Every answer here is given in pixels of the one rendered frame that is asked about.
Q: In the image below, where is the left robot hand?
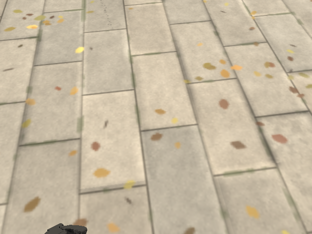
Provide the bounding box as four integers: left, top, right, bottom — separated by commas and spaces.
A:
45, 223, 88, 234

